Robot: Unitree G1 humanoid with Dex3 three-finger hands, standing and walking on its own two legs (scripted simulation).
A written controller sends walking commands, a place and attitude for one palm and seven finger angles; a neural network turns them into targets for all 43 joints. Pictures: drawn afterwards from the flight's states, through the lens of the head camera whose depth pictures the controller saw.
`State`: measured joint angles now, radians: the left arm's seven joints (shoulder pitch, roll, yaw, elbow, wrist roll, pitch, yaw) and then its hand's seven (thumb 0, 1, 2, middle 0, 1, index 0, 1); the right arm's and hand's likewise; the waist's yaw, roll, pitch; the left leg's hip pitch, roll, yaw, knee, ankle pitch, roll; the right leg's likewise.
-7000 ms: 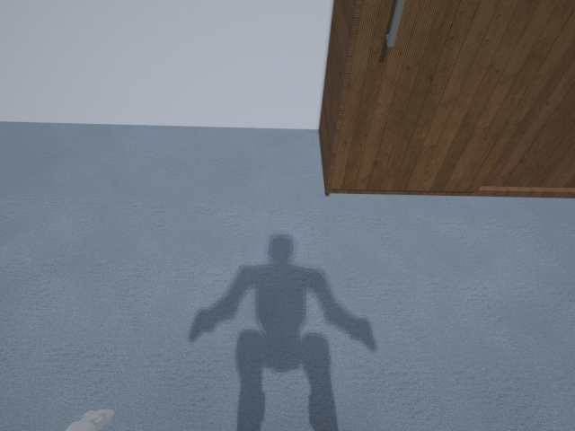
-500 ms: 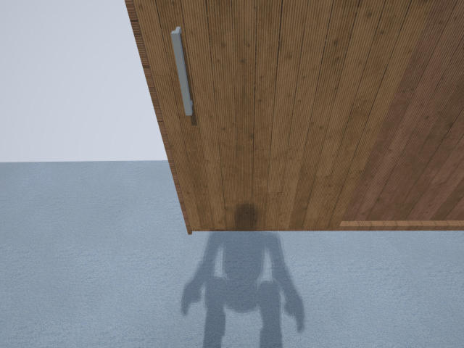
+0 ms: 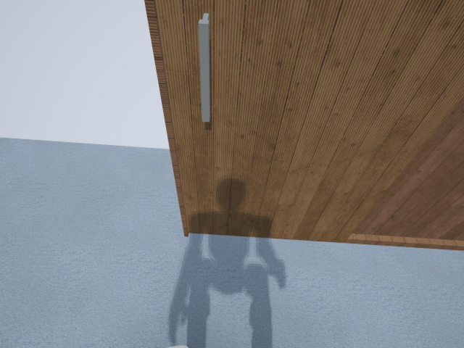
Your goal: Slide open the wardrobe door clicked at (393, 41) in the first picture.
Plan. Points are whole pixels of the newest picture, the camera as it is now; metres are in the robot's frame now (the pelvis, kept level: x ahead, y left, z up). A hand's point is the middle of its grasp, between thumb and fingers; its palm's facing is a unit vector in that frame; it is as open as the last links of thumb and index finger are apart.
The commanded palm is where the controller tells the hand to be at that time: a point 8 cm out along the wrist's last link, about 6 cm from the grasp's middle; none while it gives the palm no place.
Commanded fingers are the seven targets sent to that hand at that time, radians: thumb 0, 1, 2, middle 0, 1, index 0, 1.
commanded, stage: take the last steps up to it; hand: left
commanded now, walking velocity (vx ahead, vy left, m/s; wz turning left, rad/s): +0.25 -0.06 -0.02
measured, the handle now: (206, 72) +0.65 +0.13 +0.12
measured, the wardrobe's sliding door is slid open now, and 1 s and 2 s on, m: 0.00 0.00 0.00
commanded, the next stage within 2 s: come to a stop and stand still in 0.28 s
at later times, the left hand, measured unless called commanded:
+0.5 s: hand (178, 298) +0.23 +0.13 -0.14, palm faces +0.04 -0.97 -0.23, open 7.2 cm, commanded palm none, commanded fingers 0.00 0.90 0.90 -0.20 -0.30 -0.20 -0.30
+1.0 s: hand (140, 342) +0.15 +0.19 -0.17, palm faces +0.06 -0.98 -0.18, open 7.4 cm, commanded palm none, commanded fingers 0.00 0.90 0.90 -0.20 -0.30 -0.20 -0.30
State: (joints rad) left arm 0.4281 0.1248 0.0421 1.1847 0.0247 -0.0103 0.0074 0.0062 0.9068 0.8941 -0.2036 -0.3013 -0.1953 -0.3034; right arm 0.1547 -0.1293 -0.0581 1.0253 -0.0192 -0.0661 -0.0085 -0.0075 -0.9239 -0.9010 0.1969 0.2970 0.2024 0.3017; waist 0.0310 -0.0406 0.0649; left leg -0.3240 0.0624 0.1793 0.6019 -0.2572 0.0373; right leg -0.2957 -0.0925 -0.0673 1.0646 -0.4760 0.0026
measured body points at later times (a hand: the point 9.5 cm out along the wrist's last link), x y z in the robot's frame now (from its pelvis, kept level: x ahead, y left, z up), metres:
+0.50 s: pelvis +0.14 -0.05 +0.01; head +0.16 -0.07 +0.46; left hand +0.23 +0.18 -0.12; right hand +0.11 -0.27 -0.16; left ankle +0.11 +0.09 -0.67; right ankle +0.19 -0.13 -0.73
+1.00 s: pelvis +0.14 +0.00 +0.02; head +0.15 +0.03 +0.46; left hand +0.15 +0.24 -0.15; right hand +0.23 -0.23 -0.12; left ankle +0.18 +0.10 -0.73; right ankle +0.10 -0.14 -0.67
